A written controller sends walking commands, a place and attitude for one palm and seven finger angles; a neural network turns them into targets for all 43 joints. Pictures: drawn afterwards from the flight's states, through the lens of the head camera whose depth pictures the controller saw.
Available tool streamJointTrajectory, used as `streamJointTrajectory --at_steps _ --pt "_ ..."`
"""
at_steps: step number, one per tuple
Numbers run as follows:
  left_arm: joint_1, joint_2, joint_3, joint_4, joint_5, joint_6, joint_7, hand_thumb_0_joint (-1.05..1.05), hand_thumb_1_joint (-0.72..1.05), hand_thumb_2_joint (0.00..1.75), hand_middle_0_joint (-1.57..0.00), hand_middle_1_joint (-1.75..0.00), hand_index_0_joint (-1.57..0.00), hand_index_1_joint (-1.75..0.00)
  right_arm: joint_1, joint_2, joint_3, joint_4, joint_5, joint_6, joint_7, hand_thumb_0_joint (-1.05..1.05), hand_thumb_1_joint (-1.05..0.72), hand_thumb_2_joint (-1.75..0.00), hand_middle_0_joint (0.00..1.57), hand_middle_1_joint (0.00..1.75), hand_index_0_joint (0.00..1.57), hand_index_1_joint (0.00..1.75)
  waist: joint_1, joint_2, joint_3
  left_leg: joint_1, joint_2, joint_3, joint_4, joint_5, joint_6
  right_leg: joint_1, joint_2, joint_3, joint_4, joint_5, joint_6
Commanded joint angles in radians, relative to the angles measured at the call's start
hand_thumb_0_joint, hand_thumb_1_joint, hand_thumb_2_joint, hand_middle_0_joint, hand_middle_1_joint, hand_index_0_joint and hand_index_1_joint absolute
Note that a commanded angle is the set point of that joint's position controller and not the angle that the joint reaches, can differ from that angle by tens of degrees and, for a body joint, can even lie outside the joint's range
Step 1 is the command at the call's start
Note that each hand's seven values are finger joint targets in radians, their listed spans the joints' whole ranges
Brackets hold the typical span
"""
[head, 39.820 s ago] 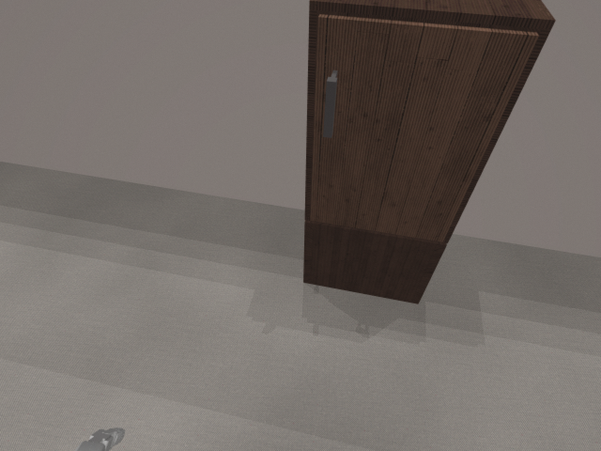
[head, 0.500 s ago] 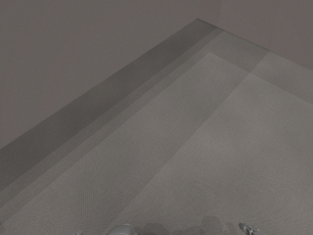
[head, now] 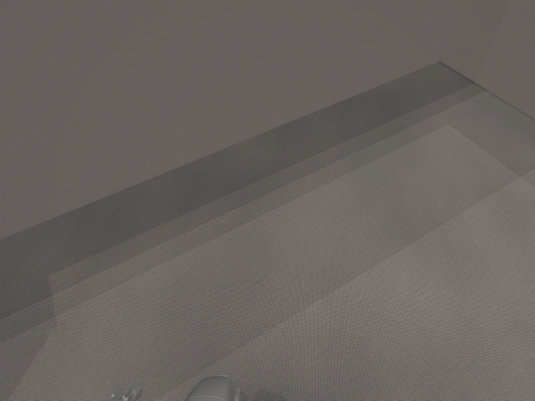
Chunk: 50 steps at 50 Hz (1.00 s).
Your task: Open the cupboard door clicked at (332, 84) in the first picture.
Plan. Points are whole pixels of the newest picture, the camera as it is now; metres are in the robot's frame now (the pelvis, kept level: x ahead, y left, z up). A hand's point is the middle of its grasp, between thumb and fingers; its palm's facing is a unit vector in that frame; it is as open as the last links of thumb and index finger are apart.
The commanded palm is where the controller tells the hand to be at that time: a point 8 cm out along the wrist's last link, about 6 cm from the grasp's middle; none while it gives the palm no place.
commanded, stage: turn to face it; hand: left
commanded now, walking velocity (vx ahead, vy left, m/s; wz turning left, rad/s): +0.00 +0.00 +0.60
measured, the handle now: out of the picture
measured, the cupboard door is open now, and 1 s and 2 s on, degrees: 44 44 44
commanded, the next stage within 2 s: none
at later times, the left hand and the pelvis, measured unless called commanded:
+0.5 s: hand out of the picture +0.06 +0.21 -0.15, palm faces +0.30 -0.90 -0.31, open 7.4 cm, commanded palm none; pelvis +0.02 -0.03 -0.01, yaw +18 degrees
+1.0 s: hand out of the picture -0.02 +0.20 -0.17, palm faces +0.58 -0.78 -0.24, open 7.4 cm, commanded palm none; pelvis +0.04 -0.02 +0.00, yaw +35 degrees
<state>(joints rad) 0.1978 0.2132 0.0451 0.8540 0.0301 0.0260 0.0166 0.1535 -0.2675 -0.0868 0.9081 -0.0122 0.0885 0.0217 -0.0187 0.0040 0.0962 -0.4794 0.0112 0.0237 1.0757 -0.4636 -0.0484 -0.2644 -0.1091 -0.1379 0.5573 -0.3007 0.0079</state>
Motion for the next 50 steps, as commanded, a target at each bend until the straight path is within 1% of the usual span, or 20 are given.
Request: streamJointTrajectory --at_steps 1,5,6,7,8,9,13,18,21,22,23,24,27,34,38,39,40,41,43,50 --pt "0.053 0.206 0.058 -0.054 0.000 -0.030 0.016 0.00 0.90 0.90 -0.20 -0.30 -0.20 -0.30 -0.090 -0.012 0.014 -0.109 0.005 -0.046 0.010 0.00 -0.90 -0.90 0.20 0.30 0.20 0.30 0.059 -0.189 -0.147 0.018 0.015 0.063 -0.268 -0.009 -0.010 0.210 -0.240 0.098 -0.131 0.541 -0.121" --pt "0.056 0.221 0.065 -0.036 -0.015 -0.025 0.004 0.00 0.90 0.90 -0.20 -0.30 -0.20 -0.30 0.006 -0.048 0.009 -0.091 0.002 -0.059 0.007 0.00 -0.90 -0.90 0.20 0.30 0.20 0.30 0.013 -0.142 -0.183 0.249 -0.012 0.076 -0.599 0.227 0.018 0.131 -0.220 0.019 0.034 0.482 -0.038" --pt "0.042 0.189 0.061 -0.055 -0.022 -0.019 0.000 0.00 0.90 0.90 -0.20 -0.30 -0.20 -0.30 0.069 -0.119 -0.010 -0.080 -0.004 -0.066 0.002 0.00 -0.90 -0.90 0.20 0.30 0.20 0.30 -0.025 0.011 -0.215 0.401 0.099 -0.075 -0.670 0.402 0.065 -0.028 -0.170 -0.027 0.184 0.291 0.018" --pt "0.004 0.113 0.038 -0.099 -0.028 -0.014 -0.006 0.00 0.90 0.90 -0.20 -0.30 -0.20 -0.30 0.140 -0.236 -0.041 -0.074 -0.012 -0.070 -0.009 0.00 -0.90 -0.90 0.20 0.30 0.20 0.30 -0.069 0.304 -0.217 0.513 0.375 -0.446 -0.713 0.747 0.214 -0.316 -0.027 -0.040 0.414 -0.301 0.097" --pt "-0.073 0.131 0.033 -0.121 -0.018 -0.003 -0.001 0.00 0.90 0.90 -0.20 -0.30 -0.20 -0.30 0.191 -0.260 -0.045 -0.050 -0.012 -0.061 -0.022 0.00 -0.90 -0.90 0.20 0.30 0.20 0.30 -0.091 0.230 -0.223 0.488 0.423 -0.464 -0.695 0.813 0.303 -0.349 -0.014 0.090 0.548 -0.356 0.078" --pt "-0.087 0.128 0.033 -0.137 -0.019 -0.003 -0.002 0.00 0.90 0.90 -0.20 -0.30 -0.20 -0.30 0.158 -0.250 -0.039 -0.064 -0.016 -0.065 -0.026 0.00 -0.90 -0.90 0.20 0.30 0.20 0.30 -0.067 0.128 -0.179 0.414 0.409 -0.419 -0.703 0.656 0.306 -0.348 -0.031 0.121 0.583 -0.288 0.070" --pt "-0.047 0.121 0.043 -0.068 -0.016 0.006 -0.008 0.00 0.90 0.90 -0.20 -0.30 -0.20 -0.30 0.043 -0.163 -0.014 -0.078 -0.011 -0.079 -0.046 0.00 -0.90 -0.90 0.20 0.30 0.20 0.30 -0.007 0.174 -0.165 0.378 0.224 -0.269 -0.681 0.711 0.208 -0.311 0.008 0.140 0.563 -0.135 0.074" --pt "-0.048 0.108 0.037 -0.068 -0.023 0.005 -0.008 0.00 0.90 0.90 -0.20 -0.30 -0.20 -0.30 0.012 -0.186 -0.025 -0.082 -0.017 -0.068 -0.040 0.00 -0.90 -0.90 0.20 0.30 0.20 0.30 -0.001 0.154 -0.160 0.282 0.199 -0.288 -0.672 0.585 0.201 -0.129 0.059 0.107 0.268 -0.162 0.065" --pt "0.074 0.129 0.048 -0.039 -0.023 -0.007 -0.005 0.00 0.90 0.90 -0.20 -0.30 -0.20 -0.30 -0.064 -0.173 -0.028 -0.103 -0.008 -0.056 -0.034 0.00 -0.90 -0.90 0.20 0.30 0.20 0.30 0.064 0.117 -0.152 0.109 0.137 -0.283 -0.590 0.426 0.144 0.124 0.087 0.084 -0.034 0.031 0.056" --pt "0.117 0.187 0.061 -0.033 -0.012 -0.019 0.002 0.00 0.90 0.90 -0.20 -0.30 -0.20 -0.30 -0.065 -0.124 -0.022 -0.114 0.003 -0.056 -0.029 0.00 -0.90 -0.90 0.20 0.30 0.20 0.30 0.086 -0.064 -0.165 -0.013 0.042 -0.209 -0.458 0.237 0.084 0.243 -0.043 0.221 -0.219 0.022 0.026" --pt "0.118 0.285 0.078 -0.038 0.002 -0.025 0.010 0.00 0.90 0.90 -0.20 -0.30 -0.20 -0.30 -0.060 -0.058 -0.012 -0.140 0.006 -0.057 -0.021 0.00 -0.90 -0.90 0.20 0.30 0.20 0.30 0.092 -0.361 -0.143 -0.139 -0.097 -0.034 -0.195 -0.097 0.007 0.255 -0.321 0.513 -0.318 0.087 -0.087" --pt "0.093 0.286 0.070 -0.049 -0.007 -0.023 0.014 0.00 0.90 0.90 -0.20 -0.30 -0.20 -0.30 -0.065 -0.099 -0.021 -0.139 0.000 -0.051 -0.015 0.00 -0.90 -0.90 0.20 0.30 0.20 0.30 0.085 -0.333 -0.134 -0.091 -0.033 -0.079 0.022 -0.157 0.018 0.124 -0.388 0.503 -0.320 0.132 -0.157" --pt "-0.007 0.176 0.043 -0.073 -0.012 -0.027 0.016 0.00 0.90 0.90 -0.20 -0.30 -0.20 -0.30 -0.061 -0.075 -0.017 -0.093 -0.007 -0.037 -0.003 0.00 -0.90 -0.90 0.20 0.30 0.20 0.30 0.019 -0.268 -0.081 -0.121 0.016 -0.060 0.156 -0.014 -0.001 0.101 -0.226 0.269 -0.232 0.344 -0.125" --pt "0.091 0.208 0.055 -0.036 -0.003 -0.035 0.016 0.00 0.90 0.90 -0.20 -0.30 -0.20 -0.30 -0.125 -0.010 0.015 -0.105 0.007 -0.042 0.013 0.00 -0.90 -0.90 0.20 0.30 0.20 0.30 0.068 -0.189 -0.147 0.013 -0.005 0.064 -0.274 0.013 -0.009 0.262 -0.227 0.107 -0.132 0.630 -0.117" --pt "0.065 0.222 0.065 -0.030 -0.014 -0.029 0.006 0.00 0.90 0.90 -0.20 -0.30 -0.20 -0.30 -0.038 -0.046 0.012 -0.094 0.002 -0.055 0.006 0.00 -0.90 -0.90 0.20 0.30 0.20 0.30 0.016 -0.173 -0.168 0.223 -0.021 0.081 -0.550 0.189 0.020 0.162 -0.223 0.036 0.002 0.559 -0.057" --pt "0.045 0.205 0.061 -0.038 -0.019 -0.026 0.002 0.00 0.90 0.90 -0.20 -0.30 -0.20 -0.30 0.030 -0.090 -0.002 -0.081 -0.001 -0.062 0.005 0.00 -0.90 -0.90 0.20 0.30 0.20 0.30 -0.024 -0.076 -0.200 0.374 0.030 0.003 -0.649 0.337 0.045 0.045 -0.197 -0.004 0.143 0.432 -0.009" --pt "0.040 0.134 0.048 -0.074 -0.028 -0.018 -0.005 0.00 0.90 0.90 -0.20 -0.30 -0.20 -0.30 0.104 -0.212 -0.033 -0.076 -0.012 -0.070 -0.005 0.00 -0.90 -0.90 0.20 0.30 0.20 0.30 -0.063 0.243 -0.233 0.538 0.306 -0.375 -0.682 0.643 0.179 -0.245 -0.051 -0.051 0.382 -0.124 0.077" --pt "-0.035 0.120 0.032 -0.106 -0.022 -0.008 -0.001 0.00 0.90 0.90 -0.20 -0.30 -0.20 -0.30 0.156 -0.263 -0.045 -0.058 -0.009 -0.059 -0.019 0.00 -0.90 -0.90 0.20 0.30 0.20 0.30 -0.088 0.266 -0.228 0.514 0.415 -0.479 -0.699 0.833 0.298 -0.338 -0.004 0.056 0.535 -0.380 0.081" --pt "-0.068 0.136 0.044 -0.100 -0.013 0.003 0.001 0.00 0.90 0.90 -0.20 -0.30 -0.20 -0.30 0.088 -0.221 -0.032 -0.075 -0.013 -0.063 -0.031 0.00 -0.90 -0.90 0.20 0.30 0.20 0.30 -0.058 0.180 -0.171 0.366 0.331 -0.404 -0.734 0.513 0.281 -0.336 -0.021 0.131 0.609 -0.257 0.065" --pt "-0.042 0.120 0.042 -0.057 -0.015 0.007 -0.012 0.00 0.90 0.90 -0.20 -0.30 -0.20 -0.30 0.030 -0.171 -0.016 -0.076 -0.011 -0.077 -0.044 0.00 -0.90 -0.90 0.20 0.30 0.20 0.30 -0.006 0.130 -0.174 0.352 0.198 -0.295 -0.704 0.582 0.209 -0.249 0.030 0.137 0.441 -0.130 0.075"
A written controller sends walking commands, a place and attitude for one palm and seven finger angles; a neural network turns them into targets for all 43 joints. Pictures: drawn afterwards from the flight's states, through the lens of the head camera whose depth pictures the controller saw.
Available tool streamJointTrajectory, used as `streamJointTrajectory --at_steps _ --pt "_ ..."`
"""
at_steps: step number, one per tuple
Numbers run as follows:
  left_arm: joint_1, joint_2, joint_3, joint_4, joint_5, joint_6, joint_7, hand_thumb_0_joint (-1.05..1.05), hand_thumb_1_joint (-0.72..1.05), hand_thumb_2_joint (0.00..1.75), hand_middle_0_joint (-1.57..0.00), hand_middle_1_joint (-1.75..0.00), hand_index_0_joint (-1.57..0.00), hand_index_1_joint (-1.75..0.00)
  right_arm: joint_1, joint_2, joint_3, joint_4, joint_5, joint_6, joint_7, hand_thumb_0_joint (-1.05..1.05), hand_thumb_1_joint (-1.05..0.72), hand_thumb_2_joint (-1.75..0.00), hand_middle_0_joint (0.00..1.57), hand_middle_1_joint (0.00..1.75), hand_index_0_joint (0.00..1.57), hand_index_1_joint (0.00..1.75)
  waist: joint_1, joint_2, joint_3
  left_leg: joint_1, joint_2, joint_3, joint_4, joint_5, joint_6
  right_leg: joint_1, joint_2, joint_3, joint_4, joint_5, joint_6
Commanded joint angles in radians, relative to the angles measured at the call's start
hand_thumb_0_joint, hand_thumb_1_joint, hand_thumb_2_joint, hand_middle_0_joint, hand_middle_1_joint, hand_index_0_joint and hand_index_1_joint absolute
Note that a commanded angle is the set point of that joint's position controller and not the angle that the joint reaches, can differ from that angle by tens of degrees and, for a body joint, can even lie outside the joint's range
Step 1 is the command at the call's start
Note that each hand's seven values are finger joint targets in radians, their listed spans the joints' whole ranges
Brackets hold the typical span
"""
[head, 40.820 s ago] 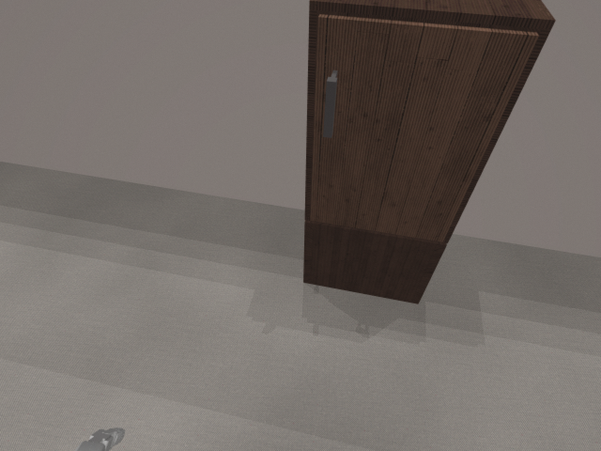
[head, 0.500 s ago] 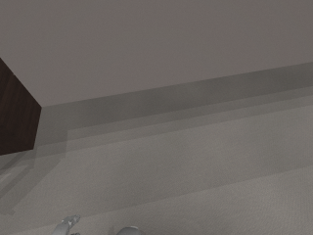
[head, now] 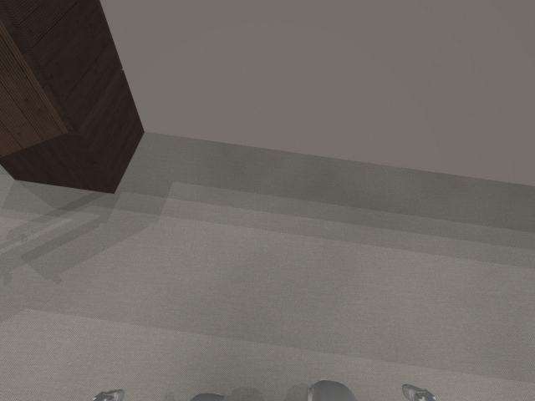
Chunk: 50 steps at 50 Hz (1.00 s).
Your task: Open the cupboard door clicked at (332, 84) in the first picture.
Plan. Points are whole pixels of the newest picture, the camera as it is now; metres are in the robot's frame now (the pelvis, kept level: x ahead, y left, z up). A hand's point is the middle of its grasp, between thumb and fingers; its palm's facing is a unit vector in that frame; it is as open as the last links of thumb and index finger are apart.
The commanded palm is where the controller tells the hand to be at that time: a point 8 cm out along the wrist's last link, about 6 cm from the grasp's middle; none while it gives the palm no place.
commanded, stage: turn to face it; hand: left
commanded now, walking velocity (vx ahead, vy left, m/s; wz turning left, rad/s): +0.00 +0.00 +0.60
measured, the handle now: out of the picture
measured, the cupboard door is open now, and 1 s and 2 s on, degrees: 44 44 44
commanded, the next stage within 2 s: take the last steps up to it in 1.04 s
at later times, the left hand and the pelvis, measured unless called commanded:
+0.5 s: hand out of the picture +0.03 +0.17 -0.17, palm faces +0.30 -0.93 -0.21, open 7.4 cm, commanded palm none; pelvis +0.03 -0.03 +0.00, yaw +18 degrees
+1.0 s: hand out of the picture +0.03 +0.18 -0.15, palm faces +0.50 -0.82 -0.28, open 7.4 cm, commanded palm none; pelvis +0.06 -0.04 +0.00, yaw +31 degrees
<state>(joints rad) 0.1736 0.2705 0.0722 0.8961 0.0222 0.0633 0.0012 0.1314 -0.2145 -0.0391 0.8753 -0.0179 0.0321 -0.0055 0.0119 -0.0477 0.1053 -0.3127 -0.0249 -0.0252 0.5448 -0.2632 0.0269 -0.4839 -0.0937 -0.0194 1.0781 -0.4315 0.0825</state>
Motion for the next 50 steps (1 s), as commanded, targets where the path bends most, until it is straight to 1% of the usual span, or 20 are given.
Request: streamJointTrajectory --at_steps 1,4,7,8,9,10,11,14,21,24,25,26,27,28,30,43,44,46,48,50 --pt "-0.028 0.061 0.012 -0.105 -0.009 -0.031 0.005 0.00 0.90 0.90 -0.20 -0.30 -0.20 -0.30 0.055 -0.229 -0.066 -0.042 -0.007 -0.019 -0.015 0.00 -0.90 -0.90 0.20 0.30 0.20 0.30 -0.040 0.182 -0.192 0.190 0.235 -0.257 -0.166 0.379 0.139 -0.007 0.022 0.015 -0.133 -0.011 0.000" --pt "-0.028 0.059 0.008 -0.113 -0.012 -0.038 0.007 0.00 0.90 0.90 -0.20 -0.30 -0.20 -0.30 0.042 -0.232 -0.073 -0.041 -0.009 -0.010 -0.010 0.00 -0.90 -0.90 0.20 0.30 0.20 0.30 -0.035 0.209 -0.181 0.128 0.215 -0.291 -0.138 0.398 0.127 0.107 0.065 -0.005 -0.310 -0.007 -0.009" --pt "0.073 0.082 0.019 -0.090 -0.016 -0.050 0.014 0.00 0.90 0.90 -0.20 -0.30 -0.20 -0.30 -0.016 -0.219 -0.075 -0.057 0.002 -0.004 -0.006 0.00 -0.90 -0.90 0.20 0.30 0.20 0.30 0.025 0.166 -0.184 -0.031 0.154 -0.286 -0.055 0.300 0.067 0.361 0.074 -0.010 -0.608 0.183 -0.021" --pt "0.113 0.148 0.035 -0.083 -0.005 -0.060 0.023 0.00 0.90 0.90 -0.20 -0.30 -0.20 -0.30 -0.021 -0.172 -0.070 -0.070 0.012 -0.004 0.000 0.00 -0.90 -0.90 0.20 0.30 0.20 0.30 0.047 -0.003 -0.196 -0.181 0.067 -0.205 0.071 0.095 0.006 0.505 -0.076 0.139 -0.749 0.183 -0.058" --pt "0.121 0.235 0.048 -0.085 0.007 -0.065 0.029 0.00 0.90 0.90 -0.20 -0.30 -0.20 -0.30 -0.020 -0.116 -0.060 -0.095 0.013 -0.005 0.007 0.00 -0.90 -0.90 0.20 0.30 0.20 0.30 0.057 -0.279 -0.182 -0.299 -0.066 -0.010 0.310 -0.276 -0.069 0.523 -0.334 0.375 -0.816 0.288 -0.171" --pt "0.110 0.226 0.040 -0.088 0.001 -0.065 0.031 0.00 0.90 0.90 -0.20 -0.30 -0.20 -0.30 -0.025 -0.150 -0.066 -0.090 0.005 0.000 0.012 0.00 -0.90 -0.90 0.20 0.30 0.20 0.30 0.050 -0.226 -0.170 -0.270 -0.007 -0.031 0.536 -0.362 -0.060 0.405 -0.402 0.372 -0.802 0.381 -0.244" --pt "0.047 0.188 0.028 -0.105 0.000 -0.063 0.028 0.00 0.90 0.90 -0.20 -0.30 -0.20 -0.30 0.001 -0.131 -0.060 -0.084 0.001 0.002 0.021 0.00 -0.90 -0.90 0.20 0.30 0.20 0.30 0.010 -0.145 -0.132 -0.255 0.017 -0.029 0.607 -0.287 -0.057 0.345 -0.335 0.258 -0.779 0.388 -0.249" --pt "0.019 0.114 0.011 -0.108 -0.005 -0.066 0.033 0.00 0.90 0.90 -0.20 -0.30 -0.20 -0.30 -0.023 -0.117 -0.057 -0.053 0.005 0.018 0.029 0.00 -0.90 -0.90 0.20 0.30 0.20 0.30 -0.008 -0.234 -0.107 -0.282 0.049 0.013 0.608 -0.218 -0.087 0.396 -0.226 0.068 -0.713 0.690 -0.199" --pt "0.100 0.172 0.031 -0.078 0.003 -0.070 0.030 0.00 0.90 0.90 -0.20 -0.30 -0.20 -0.30 -0.083 -0.072 -0.032 -0.066 0.012 0.010 0.041 0.00 -0.90 -0.90 0.20 0.30 0.20 0.30 0.027 -0.148 -0.138 -0.116 0.021 0.128 0.197 -0.167 -0.076 0.454 -0.251 -0.023 -0.619 0.799 -0.181" --pt "0.069 0.169 0.034 -0.076 -0.008 -0.065 0.020 0.00 0.90 0.90 -0.20 -0.30 -0.20 -0.30 0.023 -0.116 -0.042 -0.050 0.006 0.000 0.037 0.00 -0.90 -0.90 0.20 0.30 0.20 0.30 -0.038 -0.099 -0.178 0.103 0.014 0.116 -0.045 0.036 -0.049 0.341 -0.225 -0.090 -0.458 0.678 -0.108" --pt "0.068 0.132 0.030 -0.097 -0.016 -0.061 0.015 0.00 0.90 0.90 -0.20 -0.30 -0.20 -0.30 0.102 -0.197 -0.063 -0.038 -0.002 -0.010 0.030 0.00 -0.90 -0.90 0.20 0.30 0.20 0.30 -0.081 0.093 -0.244 0.281 0.147 -0.066 -0.113 0.237 0.013 0.177 -0.164 -0.143 -0.263 0.460 -0.050" --pt "0.030 0.060 0.005 -0.139 -0.022 -0.056 0.010 0.00 0.90 0.90 -0.20 -0.30 -0.20 -0.30 0.180 -0.308 -0.091 -0.031 -0.006 -0.014 0.018 0.00 -0.90 -0.90 0.20 0.30 0.20 0.30 -0.121 0.370 -0.260 0.380 0.415 -0.429 -0.158 0.629 0.172 -0.083 -0.018 -0.141 -0.022 -0.208 0.021" --pt "-0.016 0.083 0.005 -0.149 -0.013 -0.041 0.017 0.00 0.90 0.90 -0.20 -0.30 -0.20 -0.30 0.209 -0.322 -0.091 -0.009 -0.001 -0.004 0.006 0.00 -0.90 -0.90 0.20 0.30 0.20 0.30 -0.123 0.281 -0.272 0.353 0.446 -0.414 -0.146 0.645 0.233 -0.100 -0.023 -0.007 0.073 -0.242 -0.002" --pt "-0.026 0.087 0.010 -0.151 -0.010 -0.038 0.017 0.00 0.90 0.90 -0.20 -0.30 -0.20 -0.30 0.167 -0.300 -0.084 -0.026 -0.005 -0.008 0.000 0.00 -0.90 -0.90 0.20 0.30 0.20 0.30 -0.105 0.206 -0.235 0.286 0.417 -0.386 -0.173 0.435 0.232 -0.115 -0.036 0.012 0.107 -0.181 -0.008" --pt "-0.038 0.081 0.015 -0.110 -0.006 -0.035 0.015 0.00 0.90 0.90 -0.20 -0.30 -0.20 -0.30 0.071 -0.242 -0.067 -0.050 -0.007 -0.015 -0.015 0.00 -0.90 -0.90 0.20 0.30 0.20 0.30 -0.067 0.247 -0.164 0.163 0.312 -0.312 -0.186 0.341 0.171 -0.100 -0.032 0.037 0.110 -0.066 -0.004" --pt "0.072 0.054 0.007 -0.063 -0.012 -0.044 0.012 0.00 0.90 0.90 -0.20 -0.30 -0.20 -0.30 0.010 -0.202 -0.059 -0.034 -0.004 -0.005 -0.008 0.00 -0.90 -0.90 0.20 0.30 0.20 0.30 0.007 0.185 -0.165 -0.001 0.178 -0.268 -0.125 0.236 0.094 0.296 0.085 -0.028 -0.518 0.137 -0.031" --pt "0.111 0.084 0.013 -0.054 -0.010 -0.054 0.017 0.00 0.90 0.90 -0.20 -0.30 -0.20 -0.30 0.002 -0.178 -0.056 -0.037 0.004 -0.007 -0.005 0.00 -0.90 -0.90 0.20 0.30 0.20 0.30 0.028 0.133 -0.180 -0.065 0.139 -0.238 -0.060 0.195 0.057 0.402 0.046 0.018 -0.650 0.206 -0.038" --pt "0.134 0.214 0.037 -0.053 0.007 -0.069 0.026 0.00 0.90 0.90 -0.20 -0.30 -0.20 -0.30 0.000 -0.096 -0.042 -0.069 0.009 -0.008 0.003 0.00 -0.90 -0.90 0.20 0.30 0.20 0.30 0.043 -0.257 -0.164 -0.252 -0.054 -0.007 0.340 -0.311 -0.054 0.446 -0.355 0.404 -0.812 0.368 -0.215" --pt "0.064 0.138 0.017 -0.067 0.000 -0.073 0.028 0.00 0.90 0.90 -0.20 -0.30 -0.20 -0.30 0.007 -0.109 -0.047 -0.043 0.000 0.002 0.010 0.00 -0.90 -0.90 0.20 0.30 0.20 0.30 0.003 -0.121 -0.113 -0.241 0.006 -0.044 0.563 -0.262 -0.049 0.343 -0.285 0.265 -0.775 0.476 -0.257" --pt "0.048 0.105 0.010 -0.064 -0.003 -0.074 0.032 0.00 0.90 0.90 -0.20 -0.30 -0.20 -0.30 0.001 -0.102 -0.044 -0.016 0.004 0.011 0.011 0.00 -0.90 -0.90 0.20 0.30 0.20 0.30 -0.007 -0.192 -0.100 -0.252 0.028 -0.015 0.587 -0.231 -0.065 0.377 -0.218 0.149 -0.715 0.711 -0.228"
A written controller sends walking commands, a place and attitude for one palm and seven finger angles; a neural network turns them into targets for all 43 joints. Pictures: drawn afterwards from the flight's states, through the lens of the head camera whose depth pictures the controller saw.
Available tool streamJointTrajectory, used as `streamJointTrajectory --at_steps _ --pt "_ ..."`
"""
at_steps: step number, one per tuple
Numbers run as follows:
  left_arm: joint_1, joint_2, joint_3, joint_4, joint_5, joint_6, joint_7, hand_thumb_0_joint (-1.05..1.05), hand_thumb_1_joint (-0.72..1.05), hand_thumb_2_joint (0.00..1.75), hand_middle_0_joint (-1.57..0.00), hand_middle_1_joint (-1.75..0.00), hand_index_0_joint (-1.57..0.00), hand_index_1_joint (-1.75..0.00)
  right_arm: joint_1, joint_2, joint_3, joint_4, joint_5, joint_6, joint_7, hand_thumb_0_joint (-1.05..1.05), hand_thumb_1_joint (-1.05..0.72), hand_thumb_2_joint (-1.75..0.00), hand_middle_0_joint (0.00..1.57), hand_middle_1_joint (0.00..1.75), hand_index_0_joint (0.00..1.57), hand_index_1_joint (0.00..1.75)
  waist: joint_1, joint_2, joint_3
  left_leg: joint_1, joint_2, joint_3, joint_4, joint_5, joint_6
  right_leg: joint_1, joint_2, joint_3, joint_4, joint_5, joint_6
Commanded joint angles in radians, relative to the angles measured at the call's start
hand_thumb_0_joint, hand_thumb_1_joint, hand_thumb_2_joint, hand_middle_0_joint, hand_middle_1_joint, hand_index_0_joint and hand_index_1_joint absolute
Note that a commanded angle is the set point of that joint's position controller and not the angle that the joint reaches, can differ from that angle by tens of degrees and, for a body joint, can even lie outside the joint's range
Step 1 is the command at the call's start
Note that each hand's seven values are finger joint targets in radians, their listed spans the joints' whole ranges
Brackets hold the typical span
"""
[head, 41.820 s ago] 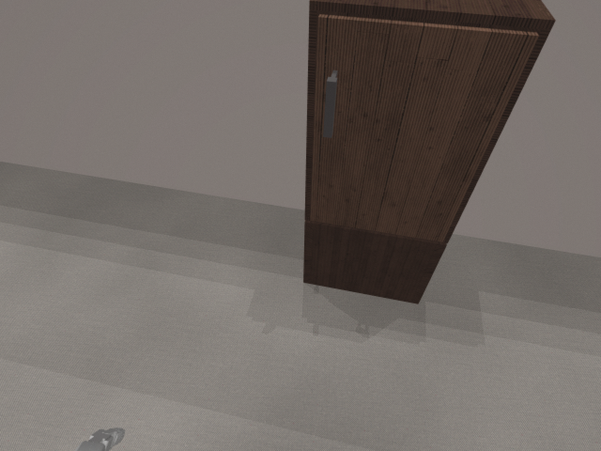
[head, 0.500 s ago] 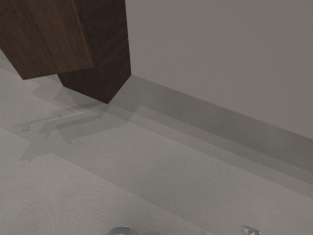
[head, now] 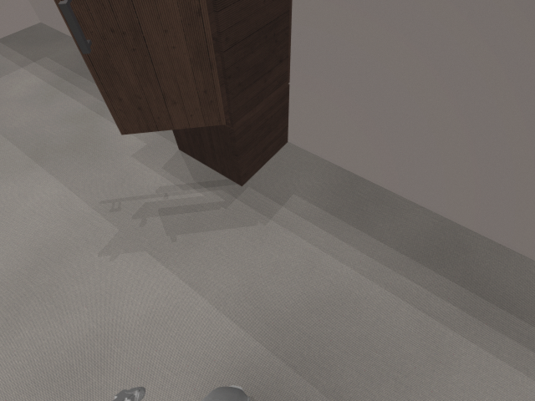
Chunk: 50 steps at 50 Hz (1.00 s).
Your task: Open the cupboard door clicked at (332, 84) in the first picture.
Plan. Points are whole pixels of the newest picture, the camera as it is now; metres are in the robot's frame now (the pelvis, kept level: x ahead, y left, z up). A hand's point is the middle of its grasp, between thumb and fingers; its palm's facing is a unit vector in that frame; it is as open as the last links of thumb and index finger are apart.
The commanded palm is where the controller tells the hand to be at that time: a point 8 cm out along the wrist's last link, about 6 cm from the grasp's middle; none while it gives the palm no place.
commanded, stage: turn to face it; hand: left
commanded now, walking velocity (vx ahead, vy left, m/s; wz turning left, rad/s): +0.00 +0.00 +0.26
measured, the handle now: (77, 25) +1.02 +0.59 +0.06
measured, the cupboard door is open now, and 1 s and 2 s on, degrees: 44 44 44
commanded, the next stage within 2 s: take the last steps up to it in 0.04 s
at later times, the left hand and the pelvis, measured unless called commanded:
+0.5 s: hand out of the picture +0.10 +0.23 -0.15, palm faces +0.16 -0.96 -0.23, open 7.4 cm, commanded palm none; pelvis +0.06 +0.02 +0.01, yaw +8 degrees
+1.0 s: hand out of the picture +0.12 +0.28 -0.18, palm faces +0.31 -0.93 -0.18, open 7.4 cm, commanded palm none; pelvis +0.22 +0.12 -0.01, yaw +13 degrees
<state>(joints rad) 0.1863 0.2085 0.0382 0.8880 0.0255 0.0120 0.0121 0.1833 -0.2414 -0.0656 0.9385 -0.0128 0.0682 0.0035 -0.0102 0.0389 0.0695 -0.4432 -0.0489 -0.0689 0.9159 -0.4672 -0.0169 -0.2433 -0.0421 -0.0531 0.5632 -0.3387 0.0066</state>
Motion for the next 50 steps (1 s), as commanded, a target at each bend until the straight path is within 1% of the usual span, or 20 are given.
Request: streamJointTrajectory --at_steps 1,5,9,10,11,12,15,22,24,25,26,27,29,33,40,43,44,45,47,50 --pt "0.043 0.161 0.041 -0.053 -0.005 -0.026 0.021 0.00 0.90 0.90 -0.20 -0.30 -0.20 -0.30 -0.054 -0.064 -0.013 -0.079 0.001 -0.026 0.003 0.00 -0.90 -0.90 0.20 0.30 0.20 0.30 0.016 -0.286 -0.069 -0.108 0.053 0.047 0.169 -0.022 -0.025 0.158 -0.259 0.133 -0.187 0.693 -0.147" --pt "0.105 0.191 0.052 -0.019 0.003 -0.025 0.019 0.00 0.90 0.90 -0.20 -0.30 -0.20 -0.30 -0.100 -0.016 0.004 -0.072 0.007 -0.035 0.009 0.00 -0.90 -0.90 0.20 0.30 0.20 0.30 0.050 -0.231 -0.073 0.001 0.032 0.124 -0.120 -0.007 -0.024 0.191 -0.258 0.100 -0.145 0.732 -0.136" --pt "0.084 0.191 0.052 0.003 -0.013 -0.022 0.006 0.00 0.90 0.90 -0.20 -0.30 -0.20 -0.30 0.015 -0.042 0.008 -0.027 0.000 -0.056 0.006 0.00 -0.90 -0.90 0.20 0.30 0.20 0.30 -0.005 -0.160 -0.109 0.277 0.021 0.132 -0.463 0.251 0.002 0.059 -0.215 0.042 -0.036 0.424 -0.044" --pt "0.079 0.161 0.049 -0.012 -0.019 -0.016 -0.001 0.00 0.90 0.90 -0.20 -0.30 -0.20 -0.30 0.064 -0.112 -0.006 -0.022 -0.008 -0.065 0.000 0.00 -0.90 -0.90 0.20 0.30 0.20 0.30 -0.029 -0.013 -0.137 0.385 0.130 -0.012 -0.521 0.247 0.056 -0.080 -0.155 -0.010 0.079 0.171 -0.003" --pt "0.065 0.100 0.039 -0.040 -0.021 -0.012 -0.010 0.00 0.90 0.90 -0.20 -0.30 -0.20 -0.30 0.139 -0.211 -0.031 -0.018 -0.022 -0.069 -0.006 0.00 -0.90 -0.90 0.20 0.30 0.20 0.30 -0.059 0.246 -0.154 0.476 0.357 -0.334 -0.601 0.257 0.183 -0.282 -0.029 -0.103 0.308 -0.237 0.049" --pt "-0.013 0.103 0.033 -0.067 -0.011 -0.008 -0.009 0.00 0.90 0.90 -0.20 -0.30 -0.20 -0.30 0.180 -0.238 -0.037 -0.007 -0.022 -0.059 -0.015 0.00 -0.90 -0.90 0.20 0.30 0.20 0.30 -0.086 0.230 -0.120 0.427 0.421 -0.415 -0.657 0.154 0.276 -0.354 -0.018 -0.027 0.476 -0.329 0.031" --pt "-0.060 0.097 0.039 -0.046 0.000 -0.016 -0.025 0.00 0.90 0.90 -0.20 -0.30 -0.20 -0.30 0.115 -0.152 -0.013 -0.022 -0.020 -0.081 -0.029 0.00 -0.90 -0.90 0.20 0.30 0.20 0.30 -0.041 0.166 -0.044 0.319 0.322 -0.329 -0.666 0.088 0.247 -0.407 -0.063 0.049 0.580 -0.171 0.010" --pt "-0.006 0.057 0.030 -0.008 -0.005 -0.023 -0.041 0.00 0.90 0.90 -0.20 -0.30 -0.20 -0.30 0.081 -0.137 -0.006 -0.002 -0.015 -0.094 -0.022 0.00 -0.90 -0.90 0.20 0.30 0.20 0.30 0.009 0.094 -0.059 0.215 0.220 -0.153 -0.647 0.145 0.203 -0.118 -0.005 -0.049 0.180 -0.076 0.014" --pt "0.089 0.076 0.040 0.025 -0.004 -0.030 -0.040 0.00 0.90 0.90 -0.20 -0.30 -0.20 -0.30 0.051 -0.130 -0.003 0.002 -0.010 -0.089 -0.017 0.00 -0.90 -0.90 0.20 0.30 0.20 0.30 0.060 0.057 -0.057 0.091 0.180 -0.117 -0.573 0.065 0.168 0.086 0.018 -0.065 0.029 0.004 0.016" --pt "0.169 0.104 0.052 0.048 -0.001 -0.036 -0.035 0.00 0.90 0.90 -0.20 -0.30 -0.20 -0.30 0.031 -0.108 0.000 -0.003 -0.004 -0.089 -0.015 0.00 -0.90 -0.90 0.20 0.30 0.20 0.30 0.105 -0.027 -0.062 -0.033 0.123 -0.073 -0.446 0.019 0.132 0.255 -0.012 -0.016 -0.088 0.007 0.008" --pt "0.255 0.186 0.071 0.072 0.011 -0.046 -0.023 0.00 0.90 0.90 -0.20 -0.30 -0.20 -0.30 0.031 -0.053 0.009 -0.021 0.007 -0.091 -0.007 0.00 -0.90 -0.90 0.20 0.30 0.20 0.30 0.145 -0.268 -0.071 -0.222 0.006 0.062 -0.191 -0.073 0.066 0.398 -0.235 0.260 -0.248 -0.198 -0.048" --pt "0.300 0.261 0.084 0.075 0.004 -0.046 -0.012 0.00 0.90 0.90 -0.20 -0.30 -0.20 -0.30 -0.006 -0.054 0.008 -0.058 -0.003 -0.087 0.000 0.00 -0.90 -0.90 0.20 0.30 0.20 0.30 0.161 -0.412 -0.045 -0.309 -0.001 0.066 0.074 -0.159 0.034 0.340 -0.475 0.601 -0.430 -0.333 -0.153" --pt "0.181 0.213 0.077 0.043 -0.007 -0.047 -0.003 0.00 0.90 0.90 -0.20 -0.30 -0.20 -0.30 -0.010 -0.082 -0.007 -0.053 -0.018 -0.078 0.016 0.00 -0.90 -0.90 0.20 0.30 0.20 0.30 0.080 -0.200 0.049 -0.294 0.100 0.006 0.223 0.017 0.030 0.150 -0.455 0.518 -0.463 -0.429 -0.185" --pt "0.129 0.117 0.047 0.054 -0.007 -0.081 -0.005 0.00 0.90 0.90 -0.20 -0.30 -0.20 -0.30 -0.001 -0.027 0.000 -0.015 -0.015 -0.059 0.036 0.00 -0.90 -0.90 0.20 0.30 0.20 0.30 0.027 -0.231 0.051 -0.188 0.143 0.061 0.159 0.231 -0.013 0.041 -0.309 0.147 -0.438 -0.006 -0.098" --pt "0.236 0.165 0.056 0.142 0.004 -0.087 -0.004 0.00 0.90 0.90 -0.20 -0.30 -0.20 -0.30 -0.078 0.034 0.022 -0.043 -0.005 -0.092 0.054 0.00 -0.90 -0.90 0.20 0.30 0.20 0.30 0.072 -0.221 -0.044 -0.019 0.072 0.194 -0.295 0.219 -0.006 0.208 -0.279 -0.014 -0.283 0.434 -0.086" --pt "0.198 0.149 0.054 0.143 -0.004 -0.077 -0.010 0.00 0.90 0.90 -0.20 -0.30 -0.20 -0.30 0.124 -0.039 0.010 0.015 -0.014 -0.111 0.033 0.00 -0.90 -0.90 0.20 0.30 0.20 0.30 -0.031 -0.152 -0.121 0.341 0.026 0.246 -0.470 0.272 0.028 0.079 -0.213 -0.092 -0.020 0.493 -0.038" --pt "0.210 0.101 0.041 0.128 -0.008 -0.073 -0.018 0.00 0.90 0.90 -0.20 -0.30 -0.20 -0.30 0.255 -0.135 -0.017 0.044 -0.021 -0.115 0.019 0.00 -0.90 -0.90 0.20 0.30 0.20 0.30 -0.084 0.045 -0.214 0.569 0.179 0.060 -0.442 0.281 0.087 -0.117 -0.138 -0.142 0.212 0.267 0.002" --pt "0.179 0.044 0.027 0.089 -0.016 -0.072 -0.020 0.00 0.90 0.90 -0.20 -0.30 -0.20 -0.30 0.377 -0.226 -0.042 0.065 -0.025 -0.116 -0.002 0.00 -0.90 -0.90 0.20 0.30 0.20 0.30 -0.130 0.255 -0.275 0.679 0.411 -0.270 -0.557 0.301 0.200 -0.331 -0.021 -0.146 0.508 -0.249 0.027" --pt "0.061 0.031 0.023 0.044 -0.010 -0.070 -0.012 0.00 0.90 0.90 -0.20 -0.30 -0.20 -0.30 0.315 -0.214 -0.031 0.053 -0.021 -0.107 -0.016 0.00 -0.90 -0.90 0.20 0.30 0.20 0.30 -0.110 0.133 -0.152 0.523 0.459 -0.253 -0.627 0.209 0.264 -0.444 -0.077 -0.010 0.741 -0.238 -0.025" --pt "0.071 0.029 0.027 0.083 0.000 -0.045 -0.028 0.00 0.90 0.90 -0.20 -0.30 -0.20 -0.30 0.134 -0.090 0.004 0.027 -0.020 -0.122 -0.027 0.00 -0.90 -0.90 0.20 0.30 0.20 0.30 -0.021 0.143 -0.015 0.268 0.366 -0.087 -0.687 0.210 0.187 -0.382 -0.130 0.021 0.643 -0.074 -0.011"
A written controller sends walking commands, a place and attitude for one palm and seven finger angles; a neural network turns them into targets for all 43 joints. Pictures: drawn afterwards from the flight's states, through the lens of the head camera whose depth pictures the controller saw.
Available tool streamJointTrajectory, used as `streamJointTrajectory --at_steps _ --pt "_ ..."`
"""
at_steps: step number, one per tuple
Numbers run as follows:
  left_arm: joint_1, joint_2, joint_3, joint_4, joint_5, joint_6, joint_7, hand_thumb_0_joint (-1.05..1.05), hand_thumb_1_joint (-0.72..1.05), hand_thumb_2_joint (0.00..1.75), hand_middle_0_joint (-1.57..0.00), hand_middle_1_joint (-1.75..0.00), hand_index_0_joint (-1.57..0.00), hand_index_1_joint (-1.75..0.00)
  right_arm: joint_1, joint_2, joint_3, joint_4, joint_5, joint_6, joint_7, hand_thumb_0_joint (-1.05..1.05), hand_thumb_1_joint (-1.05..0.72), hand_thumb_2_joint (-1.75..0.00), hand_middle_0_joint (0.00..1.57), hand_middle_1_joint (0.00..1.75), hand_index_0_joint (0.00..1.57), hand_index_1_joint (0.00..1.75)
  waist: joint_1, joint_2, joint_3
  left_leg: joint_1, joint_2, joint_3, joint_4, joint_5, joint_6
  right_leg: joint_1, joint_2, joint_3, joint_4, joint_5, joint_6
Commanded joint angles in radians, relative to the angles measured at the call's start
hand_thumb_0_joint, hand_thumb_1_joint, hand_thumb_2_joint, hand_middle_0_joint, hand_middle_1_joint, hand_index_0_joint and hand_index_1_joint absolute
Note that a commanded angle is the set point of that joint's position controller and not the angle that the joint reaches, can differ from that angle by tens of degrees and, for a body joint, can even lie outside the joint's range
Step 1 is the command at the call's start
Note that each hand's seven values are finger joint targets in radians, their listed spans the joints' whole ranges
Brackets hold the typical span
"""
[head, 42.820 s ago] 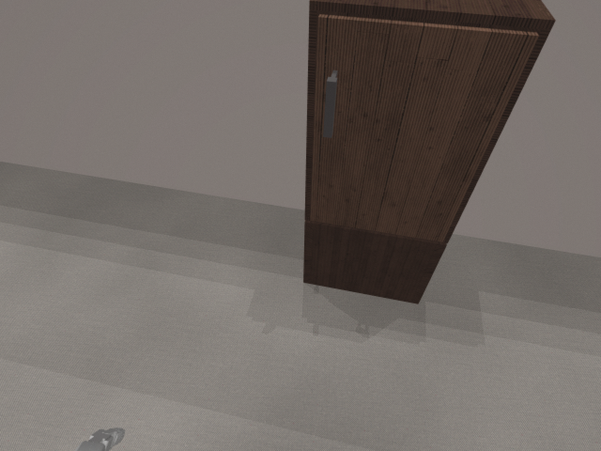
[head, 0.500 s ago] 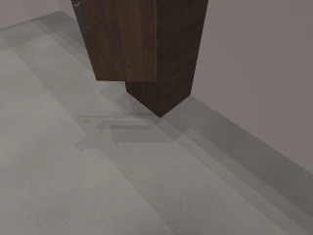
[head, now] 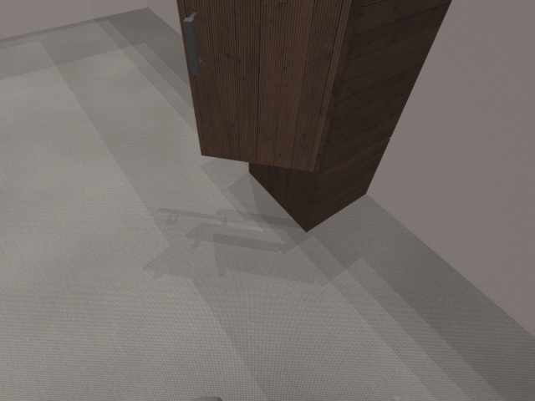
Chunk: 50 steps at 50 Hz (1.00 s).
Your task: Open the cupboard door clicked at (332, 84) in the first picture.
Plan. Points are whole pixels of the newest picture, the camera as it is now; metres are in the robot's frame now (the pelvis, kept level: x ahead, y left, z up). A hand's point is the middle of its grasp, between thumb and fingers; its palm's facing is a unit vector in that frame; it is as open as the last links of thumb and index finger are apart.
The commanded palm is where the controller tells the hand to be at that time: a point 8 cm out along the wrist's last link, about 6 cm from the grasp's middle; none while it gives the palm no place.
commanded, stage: take the last steps up to it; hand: left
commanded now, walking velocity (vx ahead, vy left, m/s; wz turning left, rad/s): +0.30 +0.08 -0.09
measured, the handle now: (194, 44) +0.88 +0.28 +0.06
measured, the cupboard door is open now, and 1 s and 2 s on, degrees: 44 44 44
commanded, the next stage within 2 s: come to a stop and stand still in 0.50 s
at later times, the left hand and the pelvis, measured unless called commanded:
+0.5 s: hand (170, 338) +0.23 +0.20 -0.15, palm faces +0.03 -0.98 -0.19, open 7.2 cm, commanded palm none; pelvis +0.20 +0.02 +0.02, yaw -1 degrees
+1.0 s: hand (155, 265) +0.37 +0.27 -0.16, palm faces -0.05 -0.98 -0.21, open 7.4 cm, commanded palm none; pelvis +0.28 +0.07 +0.02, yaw -5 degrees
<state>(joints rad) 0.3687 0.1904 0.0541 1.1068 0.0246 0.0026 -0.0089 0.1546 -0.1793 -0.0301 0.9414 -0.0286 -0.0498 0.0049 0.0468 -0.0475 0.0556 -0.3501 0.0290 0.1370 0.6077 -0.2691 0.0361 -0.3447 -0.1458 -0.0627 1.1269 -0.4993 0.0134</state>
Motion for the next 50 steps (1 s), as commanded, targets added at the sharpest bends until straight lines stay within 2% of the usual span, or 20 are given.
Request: streamJointTrajectory --at_steps 1,8,11,12,13,14,15,17,20,24,27,29,30,31,32,34,36,39,43,50 --pt "-0.102 0.034 0.009 -0.135 -0.001 -0.031 -0.010 0.00 0.90 0.90 -0.20 -0.30 -0.20 -0.30 0.163 -0.144 -0.028 0.031 -0.004 -0.011 -0.029 0.00 -0.90 -0.90 0.20 0.30 0.20 0.30 -0.066 0.190 0.006 0.157 0.280 -0.266 -0.390 0.062 0.136 -0.251 -0.022 0.021 0.006 0.096 -0.016" --pt "-0.121 0.032 0.012 -0.160 -0.001 -0.024 -0.017 0.00 0.90 0.90 -0.20 -0.30 -0.20 -0.30 0.141 -0.155 -0.034 0.058 -0.004 -0.010 -0.014 0.00 -0.90 -0.90 0.20 0.30 0.20 0.30 -0.017 0.088 0.002 0.097 0.238 -0.151 -0.395 0.004 0.144 -0.001 0.044 -0.045 -0.401 0.227 -0.015" --pt "-0.016 0.081 0.031 -0.129 0.004 -0.031 -0.011 0.00 0.90 0.90 -0.20 -0.30 -0.20 -0.30 0.116 -0.140 -0.028 0.069 0.001 -0.001 -0.009 0.00 -0.90 -0.90 0.20 0.30 0.20 0.30 0.044 0.013 0.004 -0.024 0.141 -0.085 -0.214 -0.090 0.073 0.246 0.074 -0.037 -0.555 0.259 -0.034" --pt "0.073 0.144 0.045 -0.110 0.010 -0.042 -0.006 0.00 0.90 0.90 -0.20 -0.30 -0.20 -0.30 0.114 -0.108 -0.021 0.064 0.009 0.000 -0.005 0.00 -0.90 -0.90 0.20 0.30 0.20 0.30 0.085 -0.120 -0.020 -0.126 0.035 0.001 0.027 -0.135 0.025 0.370 -0.034 0.143 -0.689 0.138 -0.079" --pt "0.150 0.246 0.064 -0.095 0.005 -0.048 0.000 0.00 0.90 0.90 -0.20 -0.30 -0.20 -0.30 0.143 -0.075 -0.016 0.037 0.012 0.003 0.003 0.00 -0.90 -0.90 0.20 0.30 0.20 0.30 0.096 -0.340 -0.062 -0.289 -0.058 0.030 0.339 -0.337 -0.018 0.470 -0.283 0.531 -0.899 0.007 -0.190" --pt "0.134 0.239 0.063 -0.110 -0.007 -0.043 0.013 0.00 0.90 0.90 -0.20 -0.30 -0.20 -0.30 0.114 -0.114 -0.025 0.021 0.005 0.011 0.006 0.00 -0.90 -0.90 0.20 0.30 0.20 0.30 0.079 -0.234 -0.027 -0.318 -0.010 -0.087 0.514 -0.326 -0.017 0.391 -0.335 0.630 -0.992 -0.083 -0.244" --pt "0.069 0.203 0.058 -0.129 -0.009 -0.048 0.020 0.00 0.90 0.90 -0.20 -0.30 -0.20 -0.30 0.075 -0.120 -0.032 0.025 0.004 0.008 0.007 0.00 -0.90 -0.90 0.20 0.30 0.20 0.30 0.056 -0.145 0.024 -0.360 0.031 -0.135 0.570 -0.218 -0.018 0.332 -0.306 0.572 -0.990 -0.077 -0.246" --pt "-0.023 0.125 0.030 -0.149 -0.010 -0.062 0.023 0.00 0.90 0.90 -0.20 -0.30 -0.20 -0.30 0.064 -0.102 -0.028 0.042 0.003 0.010 0.006 0.00 -0.90 -0.90 0.20 0.30 0.20 0.30 -0.002 -0.094 0.019 -0.301 0.081 -0.162 0.529 -0.087 -0.039 0.219 -0.240 0.359 -0.954 0.184 -0.197" --pt "-0.042 0.109 0.026 -0.142 -0.010 -0.084 0.021 0.00 0.90 0.90 -0.20 -0.30 -0.20 -0.30 0.118 -0.039 -0.013 0.068 0.005 0.023 0.016 0.00 -0.90 -0.90 0.20 0.30 0.20 0.30 -0.037 -0.034 -0.060 -0.170 0.076 -0.098 0.340 -0.019 -0.065 0.206 -0.159 0.135 -0.931 0.491 -0.174" --pt "0.004 0.123 0.028 -0.089 -0.006 -0.090 0.015 0.00 0.90 0.90 -0.20 -0.30 -0.20 -0.30 0.076 -0.004 -0.008 0.050 0.010 0.019 0.022 0.00 -0.90 -0.90 0.20 0.30 0.20 0.30 -0.016 -0.039 -0.074 -0.118 0.032 -0.033 0.102 0.012 -0.078 0.275 -0.127 0.086 -0.894 0.646 -0.173" --pt "-0.003 0.144 0.032 -0.070 -0.006 -0.078 0.013 0.00 0.90 0.90 -0.20 -0.30 -0.20 -0.30 0.073 -0.017 -0.007 0.040 0.009 0.009 0.022 0.00 -0.90 -0.90 0.20 0.30 0.20 0.30 -0.020 -0.101 -0.065 -0.034 0.005 -0.021 -0.033 0.057 -0.065 0.260 -0.110 0.058 -0.844 0.580 -0.146" --pt "-0.022 0.134 0.028 -0.062 -0.009 -0.066 0.010 0.00 0.90 0.90 -0.20 -0.30 -0.20 -0.30 0.128 -0.046 -0.013 0.062 0.006 0.000 0.017 0.00 -0.90 -0.90 0.20 0.30 0.20 0.30 -0.053 -0.074 -0.039 0.144 -0.016 0.002 -0.139 0.120 -0.056 0.127 -0.071 0.031 -0.784 0.410 -0.107" --pt "-0.026 0.108 0.019 -0.069 -0.010 -0.059 0.008 0.00 0.90 0.90 -0.20 -0.30 -0.20 -0.30 0.205 -0.088 -0.023 0.082 0.003 -0.006 0.008 0.00 -0.90 -0.90 0.20 0.30 0.20 0.30 -0.091 0.025 -0.054 0.270 0.015 -0.044 -0.170 0.121 -0.041 0.037 -0.034 0.007 -0.662 0.346 -0.085" --pt "-0.003 0.059 0.005 -0.081 -0.014 -0.053 0.009 0.00 0.90 0.90 -0.20 -0.30 -0.20 -0.30 0.293 -0.169 -0.038 0.100 -0.006 -0.012 -0.007 0.00 -0.90 -0.90 0.20 0.30 0.20 0.30 -0.113 0.208 -0.103 0.389 0.203 -0.275 -0.206 0.226 0.033 -0.106 0.064 -0.065 -0.458 0.157 -0.038" --pt "0.006 0.025 -0.010 -0.096 -0.021 -0.047 0.018 0.00 0.90 0.90 -0.20 -0.30 -0.20 -0.30 0.338 -0.217 -0.043 0.097 -0.006 -0.002 -0.026 0.00 -0.90 -0.90 0.20 0.30 0.20 0.30 -0.121 0.313 -0.159 0.388 0.368 -0.451 -0.296 0.392 0.134 -0.132 0.119 -0.059 -0.241 -0.106 -0.009" --pt "-0.007 0.019 -0.022 -0.075 -0.018 -0.025 0.034 0.00 0.90 0.90 -0.20 -0.30 -0.20 -0.30 0.183 -0.156 -0.015 0.063 -0.004 0.008 -0.049 0.00 -0.90 -0.90 0.20 0.30 0.20 0.30 -0.067 0.137 -0.065 0.177 0.354 -0.359 -0.286 0.610 0.155 -0.053 0.064 0.048 -0.179 -0.087 -0.007" --pt "-0.003 0.043 -0.009 -0.057 -0.019 0.004 0.037 0.00 0.90 0.90 -0.20 -0.30 -0.20 -0.30 0.112 -0.145 -0.007 0.054 0.003 0.018 -0.064 0.00 -0.90 -0.90 0.20 0.30 0.20 0.30 -0.054 0.199 -0.039 0.102 0.344 -0.295 -0.267 0.770 0.149 -0.016 0.052 0.062 -0.161 -0.062 0.011" --pt "-0.008 0.079 0.012 -0.084 -0.014 0.039 0.032 0.00 0.90 0.90 -0.20 -0.30 -0.20 -0.30 0.099 -0.175 -0.032 0.053 0.006 0.040 -0.078 0.00 -0.90 -0.90 0.20 0.30 0.20 0.30 -0.056 0.157 -0.089 0.175 0.353 -0.269 -0.231 0.800 0.165 -0.058 0.084 0.058 -0.147 -0.034 0.014" --pt "-0.044 0.084 0.032 -0.132 -0.005 0.065 0.028 0.00 0.90 0.90 -0.20 -0.30 -0.20 -0.30 0.080 -0.199 -0.050 0.042 0.006 0.053 -0.082 0.00 -0.90 -0.90 0.20 0.30 0.20 0.30 -0.053 0.150 -0.154 0.198 0.359 -0.245 -0.238 0.669 0.166 -0.136 0.109 0.100 0.022 0.027 0.026" --pt "-0.127 0.073 0.024 -0.189 -0.001 0.069 0.015 0.00 0.90 0.90 -0.20 -0.30 -0.20 -0.30 0.053 -0.204 -0.061 0.031 -0.008 0.059 -0.058 0.00 -0.90 -0.90 0.20 0.30 0.20 0.30 -0.065 0.237 -0.113 0.109 0.312 -0.243 -0.313 0.231 0.122 -0.055 0.107 0.054 -0.203 0.042 0.016"
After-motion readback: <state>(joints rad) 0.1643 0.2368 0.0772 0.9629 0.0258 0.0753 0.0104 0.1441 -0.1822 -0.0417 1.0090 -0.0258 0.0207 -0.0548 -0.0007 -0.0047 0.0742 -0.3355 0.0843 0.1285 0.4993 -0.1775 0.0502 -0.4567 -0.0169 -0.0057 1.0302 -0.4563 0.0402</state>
